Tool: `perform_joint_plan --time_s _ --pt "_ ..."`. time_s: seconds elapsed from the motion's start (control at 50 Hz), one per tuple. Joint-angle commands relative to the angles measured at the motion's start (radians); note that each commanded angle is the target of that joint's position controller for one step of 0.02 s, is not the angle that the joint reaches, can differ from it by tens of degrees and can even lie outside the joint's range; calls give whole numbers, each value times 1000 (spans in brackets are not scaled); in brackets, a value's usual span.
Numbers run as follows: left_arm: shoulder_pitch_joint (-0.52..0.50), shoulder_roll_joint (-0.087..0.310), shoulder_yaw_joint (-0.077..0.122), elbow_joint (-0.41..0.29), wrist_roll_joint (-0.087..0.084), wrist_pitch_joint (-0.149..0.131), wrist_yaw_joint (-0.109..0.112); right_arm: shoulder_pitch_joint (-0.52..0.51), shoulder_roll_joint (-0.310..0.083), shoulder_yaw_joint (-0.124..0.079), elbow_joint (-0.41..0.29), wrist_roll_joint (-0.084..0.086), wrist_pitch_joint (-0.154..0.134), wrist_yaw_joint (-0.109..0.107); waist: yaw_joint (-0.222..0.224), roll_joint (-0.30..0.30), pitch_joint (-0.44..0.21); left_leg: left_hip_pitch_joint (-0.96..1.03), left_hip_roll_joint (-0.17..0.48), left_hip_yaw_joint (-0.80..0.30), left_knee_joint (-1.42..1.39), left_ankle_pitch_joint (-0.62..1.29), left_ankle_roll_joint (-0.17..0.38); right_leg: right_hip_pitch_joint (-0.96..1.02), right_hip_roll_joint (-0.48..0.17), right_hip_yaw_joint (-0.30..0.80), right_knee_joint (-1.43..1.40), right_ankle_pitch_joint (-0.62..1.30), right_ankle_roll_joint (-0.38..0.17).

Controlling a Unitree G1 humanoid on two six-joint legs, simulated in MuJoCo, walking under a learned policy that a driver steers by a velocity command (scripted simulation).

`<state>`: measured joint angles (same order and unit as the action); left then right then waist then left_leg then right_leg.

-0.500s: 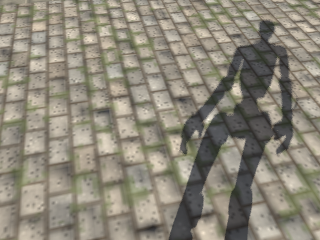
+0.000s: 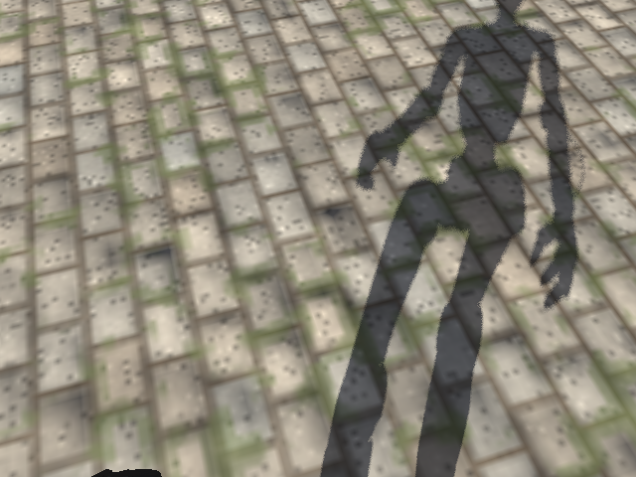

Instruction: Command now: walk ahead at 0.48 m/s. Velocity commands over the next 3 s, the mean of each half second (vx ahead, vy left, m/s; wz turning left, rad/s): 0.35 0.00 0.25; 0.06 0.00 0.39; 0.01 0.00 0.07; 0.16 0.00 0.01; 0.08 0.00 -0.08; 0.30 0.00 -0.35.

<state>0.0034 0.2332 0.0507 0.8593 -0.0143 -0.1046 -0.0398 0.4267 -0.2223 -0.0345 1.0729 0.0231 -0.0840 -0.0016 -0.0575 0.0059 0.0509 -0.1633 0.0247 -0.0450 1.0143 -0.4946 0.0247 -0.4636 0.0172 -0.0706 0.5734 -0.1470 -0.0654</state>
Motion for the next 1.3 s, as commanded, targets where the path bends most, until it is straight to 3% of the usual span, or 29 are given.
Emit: perform_joint_plan --time_s 0.02,0.08,0.12,0.18,0.24,0.34,0.42,0.44,0.46,0.48,0.5,0.52,0.54,0.58,0.62,0.72,0.88,0.94,0.96,0.98,1.0,1.02,1.04,1.08,1.16,1.22,1.24,1.26,1.3 --pt "196 123 27 18 2 -2 3 -80 -132 -27 -105 23 -52 -5 115 -59 -160 -540 77 -38 326 136 40 536 -330 487 -327 -30 -185" --pt "147 68 13 33 20 -12 -6 -43 -71 -39 -101 1 -16 -17 32 -72 -93 -396 135 -37 202 226 39 298 -245 305 -410 62 -169" --pt "176 88 16 56 20 -16 5 -64 -60 -43 -112 4 3 -20 18 -74 -51 -421 144 -25 140 251 27 251 -240 245 -451 82 -178" --pt "230 126 26 78 29 -17 29 -179 -78 -50 -155 -4 14 -17 39 -54 -7 -544 151 -40 8 393 6 282 -251 188 -483 103 -171" --pt "229 130 21 82 37 -11 44 -249 -60 -43 -179 -11 8 -4 48 -51 7 -485 105 -18 -192 537 5 269 -209 41 -446 372 -128" --pt "260 166 26 96 17 18 69 -383 -63 -32 -255 -18 16 26 89 -63 -12 -420 55 53 -370 574 12 375 -236 -43 -343 503 -98" --pt "208 202 44 75 -9 56 92 -266 -136 -64 -276 -22 18 50 11 -83 -94 -279 -19 106 -469 416 68 467 -254 -54 -69 676 -44" --pt "221 190 42 64 -5 64 94 -165 -188 -90 -252 -22 15 46 -27 -29 -151 -132 -56 103 -554 544 96 433 -190 -83 123 612 0" --pt "255 160 27 31 29 59 90 -88 -291 -116 -258 -31 20 24 -31 144 -256 124 134 -157 -526 990 173 208 -111 -106 448 237 67" --pt "377 48 -8 17 53 44 70 -124 -340 -112 -290 -41 22 20 73 292 -405 417 365 -555 -523 1231 391 -127 77 8 771 -582 117" --pt "325 127 8 21 27 34 55 -109 -263 -96 -314 -36 29 25 7 149 -493 385 335 -559 -589 980 377 -159 32 173 844 -537 92" --pt "238 147 16 -6 -5 37 57 -191 -221 -86 -340 -31 31 23 13 93 -369 274 283 -450 -626 787 323 -223 -1 161 824 -437 76" --pt "205 144 19 -4 0 50 71 -256 -191 -77 -352 -17 39 16 37 -1 -263 134 234 -370 -665 622 261 -224 -44 147 750 -351 79" --pt "185 170 36 -19 19 81 91 -302 -173 -71 -370 -25 52 6 76 45 -178 -92 173 -318 -724 464 227 -120 -71 150 630 -270 81" --pt "206 142 36 -23 25 90 99 -301 -186 -76 -384 -39 53 -2 88 92 -175 -148 132 -284 -735 475 222 -82 -48 141 563 -224 89" --pt "160 135 37 -48 25 97 112 -271 -207 -83 -408 -23 67 -30 63 100 -204 -94 129 -331 -723 336 208 -136 -38 172 404 -159 130" --pt "138 128 28 -66 12 79 95 -262 -176 -62 -417 -42 89 -35 29 136 -167 -116 125 -357 -698 275 198 12 -43 138 190 -186 129" --pt "199 113 24 -49 9 65 74 -272 -155 -46 -417 -31 99 -32 70 126 -159 -118 101 -351 -640 351 167 170 -21 98 -65 -91 90" --pt "214 127 27 -44 18 61 67 -241 -146 -42 -407 -25 100 -32 76 102 -150 -145 70 -328 -613 344 130 249 -41 110 -161 -1 67" --pt "233 189 36 -49 41 59 65 -211 -124 -35 -406 -30 95 -32 59 -5 -152 -215 8 -259 -505 270 74 325 -178 233 -202 101 16" --pt "183 252 49 -52 50 66 68 -180 -109 -37 -423 -27 84 -24 -12 -223 -115 -307 -125 -92 -418 103 24 310 -299 375 -223 243 -95" --pt "167 181 33 -66 56 65 68 -244 -157 -47 -434 -40 74 -22 38 -242 -120 -278 -97 -68 -343 24 -8 245 -363 447 -259 227 -171" --pt "147 164 29 -73 48 61 70 -282 -181 -58 -438 -33 72 -21 52 -214 -115 -267 -79 -58 -285 33 -22 252 -342 427 -253 213 -169" --pt "142 180 33 -71 24 58 75 -292 -150 -57 -425 -34 87 -23 66 -183 -107 -297 -60 -41 -225 33 -53 297 -303 374 -229 262 -142" --pt "137 155 24 -50 16 75 69 -260 -71 -36 -391 -17 95 -20 56 -168 -112 -155 -48 21 -416 143 -70 296 -215 254 -166 410 -100" --pt "181 136 13 -29 12 73 56 -256 -114 -45 -380 -29 103 -22 59 -134 -131 30 -15 -15 -618 448 -37 260 -166 229 -144 251 -25" --pt "200 130 9 -27 29 60 46 -250 -163 -53 -387 -34 107 -28 82 -58 -150 103 48 -68 -566 637 -14 206 -130 199 -118 146 11" --pt "237 121 9 -17 29 52 39 -253 -181 -60 -368 -27 111 -26 114 42 -156 79 42 -59 -513 572 21 205 -75 139 -136 55 43" --pt "153 131 9 -14 23 56 42 -252 -121 -47 -362 -37 105 -14 67 19 -109 -10 28 -68 -548 444 25 228 -58 104 -96 3 72"
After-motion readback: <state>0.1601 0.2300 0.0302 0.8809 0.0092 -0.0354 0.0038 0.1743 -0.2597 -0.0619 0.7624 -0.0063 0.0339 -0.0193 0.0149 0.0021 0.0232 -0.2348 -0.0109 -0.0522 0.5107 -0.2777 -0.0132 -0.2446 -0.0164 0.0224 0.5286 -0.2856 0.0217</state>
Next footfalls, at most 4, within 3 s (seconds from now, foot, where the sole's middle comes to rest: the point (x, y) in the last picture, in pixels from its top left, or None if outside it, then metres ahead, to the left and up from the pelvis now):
0.44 left None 0.38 0.14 -0.76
0.96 right None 0.41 -0.08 -0.76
1.22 left None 0.31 0.16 -0.76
2.22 left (214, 435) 0.54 0.22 -0.76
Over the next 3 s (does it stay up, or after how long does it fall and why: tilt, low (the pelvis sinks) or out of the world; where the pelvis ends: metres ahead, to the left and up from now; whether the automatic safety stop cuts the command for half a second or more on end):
stays up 0.62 0.07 0.03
